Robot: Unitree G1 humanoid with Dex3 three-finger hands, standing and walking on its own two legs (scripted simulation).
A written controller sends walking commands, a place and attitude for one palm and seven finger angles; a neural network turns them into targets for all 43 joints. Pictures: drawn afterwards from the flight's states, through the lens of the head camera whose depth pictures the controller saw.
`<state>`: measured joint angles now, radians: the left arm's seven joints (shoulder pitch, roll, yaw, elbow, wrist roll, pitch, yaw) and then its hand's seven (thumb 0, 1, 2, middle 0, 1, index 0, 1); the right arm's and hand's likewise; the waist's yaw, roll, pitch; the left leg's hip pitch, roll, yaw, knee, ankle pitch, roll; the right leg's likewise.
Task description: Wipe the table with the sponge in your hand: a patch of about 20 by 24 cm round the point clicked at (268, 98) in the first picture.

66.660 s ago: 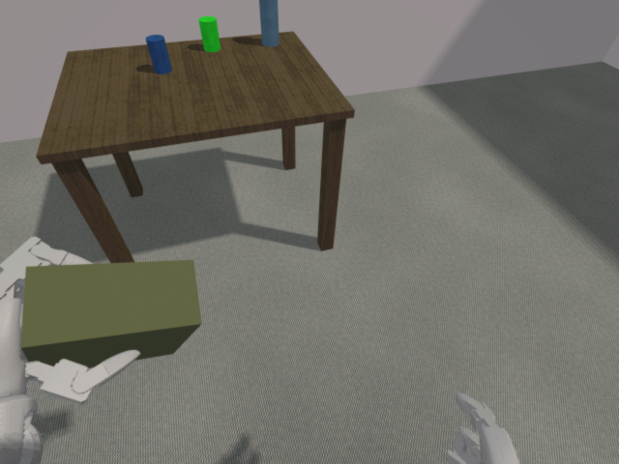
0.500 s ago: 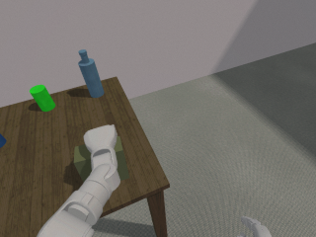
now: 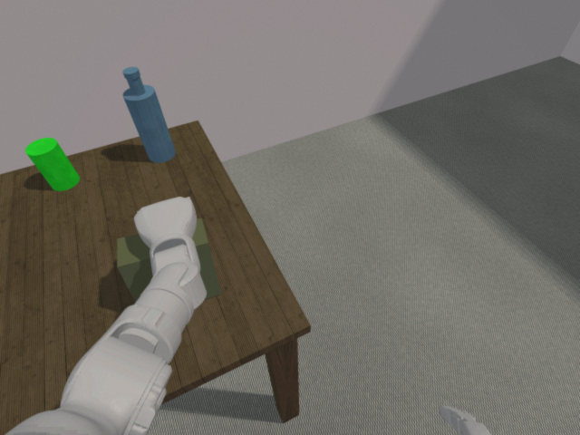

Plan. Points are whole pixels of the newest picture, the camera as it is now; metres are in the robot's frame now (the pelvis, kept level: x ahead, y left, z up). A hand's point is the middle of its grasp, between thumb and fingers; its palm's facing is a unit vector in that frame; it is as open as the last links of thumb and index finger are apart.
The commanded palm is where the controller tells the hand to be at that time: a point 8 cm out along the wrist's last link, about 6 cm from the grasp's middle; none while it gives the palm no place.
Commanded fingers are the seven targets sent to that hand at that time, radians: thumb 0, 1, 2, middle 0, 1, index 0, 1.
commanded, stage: wipe forward along the third lane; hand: left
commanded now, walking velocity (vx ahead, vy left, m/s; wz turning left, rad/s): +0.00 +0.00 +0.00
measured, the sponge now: (175, 276) +0.38 +0.21 -0.04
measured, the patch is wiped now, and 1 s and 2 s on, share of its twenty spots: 1.00 1.00 1.00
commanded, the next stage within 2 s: wipe back along the third lane in 0.44 s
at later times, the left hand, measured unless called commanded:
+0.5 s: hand (171, 226) +0.44 +0.22 +0.02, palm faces -0.08 -0.03 -1.00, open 10.5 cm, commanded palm +0.43 +0.21 +0.06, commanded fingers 0.00 0.10 1.30 -1.20 -1.60 -1.20 -1.60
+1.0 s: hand (173, 230) +0.43 +0.21 +0.03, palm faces -0.06 -0.01 -1.00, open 10.5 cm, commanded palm +0.39 +0.19 +0.06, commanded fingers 0.00 0.10 1.30 -1.20 -1.60 -1.20 -1.60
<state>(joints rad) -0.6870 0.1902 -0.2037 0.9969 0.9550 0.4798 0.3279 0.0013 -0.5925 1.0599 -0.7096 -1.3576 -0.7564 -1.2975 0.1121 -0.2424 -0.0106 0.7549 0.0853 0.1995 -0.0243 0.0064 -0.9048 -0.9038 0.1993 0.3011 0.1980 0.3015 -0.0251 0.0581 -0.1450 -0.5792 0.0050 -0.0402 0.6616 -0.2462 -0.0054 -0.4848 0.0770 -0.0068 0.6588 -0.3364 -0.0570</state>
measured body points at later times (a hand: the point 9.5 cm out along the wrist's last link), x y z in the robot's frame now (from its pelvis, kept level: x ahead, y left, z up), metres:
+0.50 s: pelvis +0.00 +0.03 +0.00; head +0.04 +0.03 +0.44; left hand +0.44 +0.21 +0.08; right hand +0.10 -0.22 -0.14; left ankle +0.05 +0.13 -0.72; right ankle -0.01 -0.08 -0.72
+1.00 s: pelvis +0.01 +0.04 +0.00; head +0.04 +0.04 +0.45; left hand +0.43 +0.21 +0.08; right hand +0.11 -0.20 -0.13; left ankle +0.05 +0.13 -0.72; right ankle -0.01 -0.08 -0.72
